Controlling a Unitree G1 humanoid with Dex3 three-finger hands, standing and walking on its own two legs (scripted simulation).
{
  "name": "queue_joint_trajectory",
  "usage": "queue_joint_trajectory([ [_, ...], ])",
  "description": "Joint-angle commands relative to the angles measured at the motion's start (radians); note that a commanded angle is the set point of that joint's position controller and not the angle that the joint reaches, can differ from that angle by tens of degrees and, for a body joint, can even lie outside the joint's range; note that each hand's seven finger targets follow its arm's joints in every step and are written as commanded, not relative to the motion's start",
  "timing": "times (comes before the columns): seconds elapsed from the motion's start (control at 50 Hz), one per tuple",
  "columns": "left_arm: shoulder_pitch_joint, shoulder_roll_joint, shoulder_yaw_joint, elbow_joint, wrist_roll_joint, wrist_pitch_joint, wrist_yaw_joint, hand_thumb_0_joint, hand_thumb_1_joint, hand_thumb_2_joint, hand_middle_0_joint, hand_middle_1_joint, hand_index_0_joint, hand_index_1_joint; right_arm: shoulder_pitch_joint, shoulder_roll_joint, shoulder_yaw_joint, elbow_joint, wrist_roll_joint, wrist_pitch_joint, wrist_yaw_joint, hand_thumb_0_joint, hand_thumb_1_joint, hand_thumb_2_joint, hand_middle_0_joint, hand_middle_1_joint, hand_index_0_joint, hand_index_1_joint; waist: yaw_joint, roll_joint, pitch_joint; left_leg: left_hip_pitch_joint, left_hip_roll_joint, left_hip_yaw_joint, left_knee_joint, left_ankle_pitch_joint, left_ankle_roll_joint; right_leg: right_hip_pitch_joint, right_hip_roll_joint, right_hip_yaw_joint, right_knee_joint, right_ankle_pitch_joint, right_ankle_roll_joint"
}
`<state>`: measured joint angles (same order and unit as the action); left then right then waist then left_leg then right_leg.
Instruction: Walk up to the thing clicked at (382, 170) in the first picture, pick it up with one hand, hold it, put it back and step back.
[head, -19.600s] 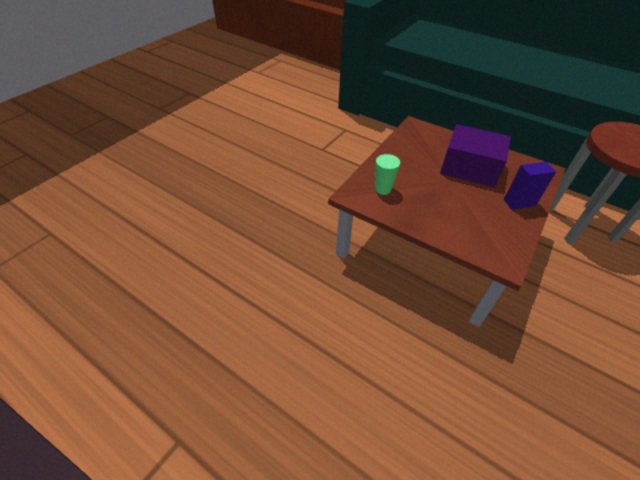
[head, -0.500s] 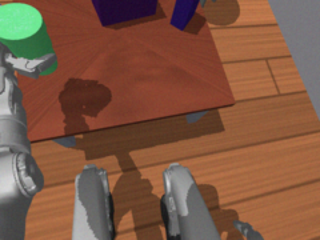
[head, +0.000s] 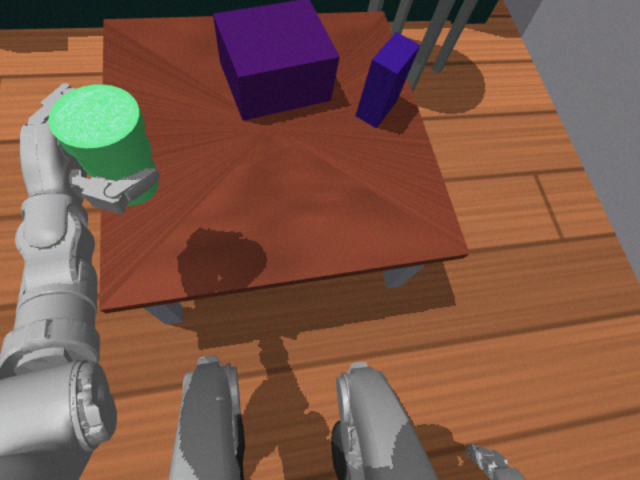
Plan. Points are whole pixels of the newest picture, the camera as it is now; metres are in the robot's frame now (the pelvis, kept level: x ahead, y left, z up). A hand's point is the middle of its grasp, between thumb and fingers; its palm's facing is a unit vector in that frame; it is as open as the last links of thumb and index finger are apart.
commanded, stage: lift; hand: left
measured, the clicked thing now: (117, 155) +0.49 +0.23 +0.03
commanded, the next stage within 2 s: hold in 1.42 s
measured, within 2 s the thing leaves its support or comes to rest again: neither
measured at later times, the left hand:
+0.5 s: hand (60, 160) +0.40 +0.22 +0.14, palm faces +0.17 -0.98 -0.03, open 10.7 cm
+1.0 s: hand (64, 138) +0.39 +0.19 +0.18, palm faces +0.15 -0.99 -0.02, open 10.7 cm
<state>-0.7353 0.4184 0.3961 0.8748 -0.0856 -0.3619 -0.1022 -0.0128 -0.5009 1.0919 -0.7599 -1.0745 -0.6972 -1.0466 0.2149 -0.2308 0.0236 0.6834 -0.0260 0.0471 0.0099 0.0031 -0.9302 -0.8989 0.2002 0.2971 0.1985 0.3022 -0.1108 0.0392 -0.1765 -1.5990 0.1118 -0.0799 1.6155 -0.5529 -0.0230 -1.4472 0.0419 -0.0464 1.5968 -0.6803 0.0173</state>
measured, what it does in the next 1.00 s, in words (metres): rises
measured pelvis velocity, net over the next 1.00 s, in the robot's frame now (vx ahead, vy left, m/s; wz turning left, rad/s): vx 0.03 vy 0.00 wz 0.08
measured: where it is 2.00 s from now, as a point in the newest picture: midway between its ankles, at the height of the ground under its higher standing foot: outside the picture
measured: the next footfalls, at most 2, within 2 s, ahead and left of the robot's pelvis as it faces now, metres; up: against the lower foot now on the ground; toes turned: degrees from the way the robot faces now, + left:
none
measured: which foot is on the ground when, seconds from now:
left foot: down 0.00-1.00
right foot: down 0.00-1.00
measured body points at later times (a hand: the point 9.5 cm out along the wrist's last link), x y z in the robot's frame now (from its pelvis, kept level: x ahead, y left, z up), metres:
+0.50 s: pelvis +0.01 +0.00 +0.10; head +0.11 +0.03 +0.54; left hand +0.39 +0.27 +0.15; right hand +0.14 -0.25 -0.02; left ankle +0.08 +0.14 -0.53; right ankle +0.03 -0.13 -0.53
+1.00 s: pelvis +0.03 +0.00 +0.14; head +0.11 +0.00 +0.58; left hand +0.38 +0.24 +0.19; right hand +0.16 -0.25 +0.02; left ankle +0.08 +0.14 -0.53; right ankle +0.03 -0.13 -0.53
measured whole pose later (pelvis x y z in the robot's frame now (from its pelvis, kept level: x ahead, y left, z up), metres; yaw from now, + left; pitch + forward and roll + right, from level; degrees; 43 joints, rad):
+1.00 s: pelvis +0.03 +0.00 +0.14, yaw +4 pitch +13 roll -2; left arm -0.31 0.22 0.18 0.60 -0.16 -0.39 -0.08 -0.01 -0.49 1.08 -0.76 -1.07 -0.70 -1.04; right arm 0.24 -0.23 0.00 0.67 0.01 0.01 -0.01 0.01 -0.92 -0.90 0.20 0.30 0.20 0.30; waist -0.04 0.03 -0.09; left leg -0.84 0.08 -0.02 1.01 -0.40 -0.03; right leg -0.71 0.01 -0.03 0.99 -0.51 0.01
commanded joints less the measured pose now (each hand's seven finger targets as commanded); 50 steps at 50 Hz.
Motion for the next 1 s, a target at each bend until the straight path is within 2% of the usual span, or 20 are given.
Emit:
queue_joint_trajectory([
  [0.0, -0.288, 0.163, -0.010, -0.255, -0.030, -0.073, 0.001, 0.000, 0.077, 1.210, -1.269, -1.428, -1.315, -1.402, 0.112, -0.176, -0.074, -0.060, 0.004, -0.026, -0.019, 0.000, -0.924, -0.902, 0.200, 0.299, 0.200, 0.299, 0.011, 0.123, -0.554, 0.660, -0.028, -0.006, -0.244, 0.241, 0.046, 0.238, 0.006, -0.008, -0.300, 0.328, -0.041],
  [0.08, -0.257, 0.164, -0.019, -0.366, -0.033, -0.080, 0.010, 0.000, 0.105, 1.226, -1.280, -1.440, -1.327, -1.413, 0.103, -0.175, -0.081, -0.061, 0.012, -0.034, -0.023, 0.000, -0.918, -0.900, 0.200, 0.299, 0.200, 0.299, 0.029, 0.128, -0.519, 0.736, -0.030, -0.014, -0.327, 0.226, 0.037, 0.290, 0.003, -0.010, -0.356, 0.317, -0.044],
  [0.14, -0.124, 0.055, -0.074, -0.331, -0.061, -0.066, 0.001, 0.000, 0.115, 1.241, -1.307, -1.457, -1.353, -1.432, 0.088, -0.166, -0.078, -0.072, 0.020, -0.044, -0.024, 0.000, -0.922, -0.900, 0.200, 0.299, 0.200, 0.299, 0.016, 0.073, -0.446, 0.738, -0.039, -0.003, -0.376, 0.211, 0.038, 0.357, 0.002, -0.008, -0.419, 0.316, -0.040],
  [0.16, -0.157, 0.101, -0.048, -0.390, -0.059, -0.067, 0.004, 0.000, 0.106, 1.238, -1.306, -1.452, -1.351, -1.428, 0.094, -0.170, -0.083, -0.057, 0.021, -0.046, -0.026, 0.000, -0.922, -0.900, 0.200, 0.299, 0.200, 0.299, 0.026, 0.077, -0.447, 0.754, -0.038, -0.002, -0.389, 0.216, 0.039, 0.376, 0.002, -0.005, -0.430, 0.324, -0.039],
  [0.2, -0.127, 0.071, -0.085, -0.392, -0.062, -0.058, 0.002, 0.000, 0.072, 1.233, -1.290, -1.441, -1.333, -1.420, 0.079, -0.171, -0.083, -0.063, 0.027, -0.052, -0.031, 0.000, -0.922, -0.900, 0.200, 0.299, 0.200, 0.299, 0.023, 0.078, -0.408, 0.782, -0.040, 0.006, -0.422, 0.202, 0.038, 0.397, -0.002, 0.001, -0.466, 0.319, -0.039],
  [0.24, -0.089, 0.069, -0.073, -0.407, -0.064, -0.055, 0.012, 0.000, 0.082, 1.239, -1.296, -1.441, -1.337, -1.422, 0.074, -0.170, -0.083, -0.074, 0.029, -0.055, -0.034, 0.000, -0.918, -0.899, 0.200, 0.299, 0.200, 0.299, 0.027, 0.060, -0.402, 0.813, -0.041, 0.006, -0.451, 0.212, 0.037, 0.431, -0.004, 0.001, -0.492, 0.328, -0.039],
  [0.32, -0.044, -0.004, -0.139, -0.408, -0.070, -0.059, 0.015, 0.000, 0.060, 1.231, -1.283, -1.427, -1.321, -1.410, 0.062, -0.158, -0.080, -0.076, 0.029, -0.067, -0.037, 0.000, -0.919, -0.899, 0.200, 0.299, 0.200, 0.299, 0.016, 0.040, -0.344, 0.844, -0.049, 0.018, -0.499, 0.216, 0.037, 0.494, -0.008, 0.007, -0.548, 0.345, -0.035],
  [0.34, -0.072, 0.055, -0.092, -0.441, -0.069, -0.066, 0.019, 0.000, 0.048, 1.225, -1.275, -1.416, -1.311, -1.402, 0.065, -0.163, -0.083, -0.064, 0.028, -0.067, -0.041, 0.000, -0.920, -0.900, 0.200, 0.299, 0.200, 0.299, 0.032, 0.055, -0.352, 0.854, -0.052, 0.026, -0.512, 0.203, 0.037, 0.521, -0.011, 0.014, -0.568, 0.337, -0.035],
  [0.44, -0.062, 0.025, -0.140, -0.493, -0.067, -0.085, 0.024, 0.000, 0.060, 1.226, -1.282, -1.411, -1.312, -1.401, 0.046, -0.155, -0.078, -0.097, 0.030, -0.074, -0.042, 0.000, -0.919, -0.900, 0.200, 0.299, 0.199, 0.299, 0.039, 0.063, -0.326, 0.929, -0.058, 0.031, -0.590, 0.163, 0.026, 0.565, -0.015, 0.009, -0.622, 0.303, -0.037],
  [0.48, 0.062, -0.029, -0.153, -0.364, -0.069, -0.073, 0.020, 0.000, 0.072, 1.221, -1.283, -1.407, -1.314, -1.395, 0.039, -0.154, -0.079, -0.085, 0.027, -0.075, -0.042, 0.000, -0.922, -0.901, 0.200, 0.299, 0.199, 0.299, 0.036, 0.022, -0.255, 0.915, -0.059, 0.035, -0.613, 0.149, 0.030, 0.581, -0.013, 0.007, -0.650, 0.295, -0.034],
  [0.5, 0.022, -0.030, -0.164, -0.414, -0.073, -0.078, 0.020, 0.000, 0.081, 1.220, -1.270, -1.396, -1.299, -1.386, 0.049, -0.155, -0.079, -0.075, 0.027, -0.078, -0.041, 0.000, -0.921, -0.901, 0.200, 0.299, 0.199, 0.299, 0.032, 0.018, -0.263, 0.921, -0.057, 0.036, -0.616, 0.171, 0.031, 0.596, -0.014, 0.011, -0.657, 0.316, -0.033],
  [0.54, 0.022, 0.014, -0.136, -0.469, -0.073, -0.082, 0.026, 0.000, 0.061, 1.213, -1.279, -1.398, -1.306, -1.390, 0.045, -0.155, -0.080, -0.099, 0.030, -0.075, -0.042, 0.000, -0.923, -0.901, 0.200, 0.299, 0.199, 0.299, 0.055, 0.044, -0.306, 0.979, -0.060, 0.041, -0.631, 0.220, 0.027, 0.630, -0.015, 0.005, -0.664, 0.352, -0.035],
  [0.58, 0.034, -0.010, -0.154, -0.498, -0.077, -0.088, 0.022, 0.000, 0.078, 1.222, -1.287, -1.415, -1.319, -1.403, 0.043, -0.155, -0.080, -0.114, 0.030, -0.075, -0.038, 0.000, -0.921, -0.900, 0.200, 0.299, 0.199, 0.299, 0.056, 0.061, -0.310, 1.010, -0.059, 0.038, -0.650, 0.231, 0.022, 0.635, -0.012, -0.002, -0.668, 0.360, -0.038],
  [0.6, 0.107, -0.037, -0.162, -0.394, -0.072, -0.076, 0.022, 0.000, 0.085, 1.232, -1.291, -1.419, -1.322, -1.409, 0.039, -0.154, -0.080, -0.110, 0.029, -0.074, -0.039, 0.000, -0.923, -0.901, 0.200, 0.299, 0.199, 0.299, 0.045, 0.004, -0.258, 0.981, -0.060, 0.042, -0.655, 0.223, 0.028, 0.648, -0.012, 0.001, -0.689, 0.361, -0.031],
  [0.66, 0.059, -0.012, -0.132, -0.451, -0.083, -0.097, 0.029, 0.000, 0.104, 1.238, -1.285, -1.425, -1.318, -1.412, 0.037, -0.152, -0.082, -0.116, 0.030, -0.078, -0.039, 0.000, -0.917, -0.899, 0.200, 0.299, 0.199, 0.299, 0.057, 0.020, -0.269, 1.001, -0.060, 0.045, -0.677, 0.237, 0.026, 0.678, -0.014, 0.005, -0.702, 0.375, -0.032],
  [0.74, 0.060, -0.034, -0.170, -0.488, -0.085, -0.107, 0.023, 0.000, 0.139, 1.215, -1.252, -1.389, -1.283, -1.375, 0.037, -0.143, -0.074, -0.117, 0.029, -0.076, -0.039, 0.000, -0.919, -0.900, 0.200, 0.299, 0.199, 0.299, 0.055, 0.020, -0.260, 1.048, -0.061, 0.051, -0.694, 0.272, 0.025, 0.707, -0.015, 0.007, -0.719, 0.403, -0.030],
  [0.8, 0.093, -0.023, -0.149, -0.479, -0.085, -0.107, 0.024, 0.000, 0.100, 1.194, -1.221, -1.362, -1.252, -1.350, 0.036, -0.142, -0.079, -0.117, 0.027, -0.076, -0.041, 0.000, -0.921, -0.901, 0.200, 0.299, 0.199, 0.299, 0.065, -0.017, -0.259, 1.024, -0.068, 0.064, -0.692, 0.292, 0.033, 0.767, -0.022, 0.027, -0.747, 0.439, -0.019],
  [0.82, 0.105, -0.055, -0.183, -0.480, -0.085, -0.104, 0.022, 0.000, 0.105, 1.188, -1.218, -1.360, -1.250, -1.347, 0.042, -0.140, -0.077, -0.123, 0.027, -0.074, -0.039, 0.000, -0.918, -0.900, 0.200, 0.299, 0.199, 0.299, 0.055, -0.020, -0.269, 1.036, -0.067, 0.064, -0.698, 0.302, 0.033, 0.777, -0.022, 0.026, -0.751, 0.448, -0.019],
  [0.96, 0.159, -0.072, -0.178, -0.473, -0.097, -0.092, 0.023, 0.000, 0.110, 1.221, -1.234, -1.385, -1.263, -1.375, 0.035, -0.139, -0.079, -0.123, 0.029, -0.066, -0.035, 0.000, -0.917, -0.900, 0.200, 0.300, 0.200, 0.300, 0.063, -0.037, -0.243, 1.068, -0.068, 0.067, -0.722, 0.356, 0.035, 0.825, -0.019, 0.022, -0.777, 0.497, -0.016],
  [0.98, 0.106, -0.032, -0.155, -0.541, -0.096, -0.100, 0.029, 0.000, 0.121, 1.225, -1.235, -1.384, -1.264, -1.374, 0.047, -0.142, -0.083, -0.118, 0.031, -0.066, -0.035, 0.000, -0.913, -0.899, 0.200, 0.300, 0.200, 0.300, 0.069, -0.020, -0.262, 1.084, -0.067, 0.069, -0.725, 0.372, 0.035, 0.829, -0.020, 0.026, -0.777, 0.513, -0.016],
])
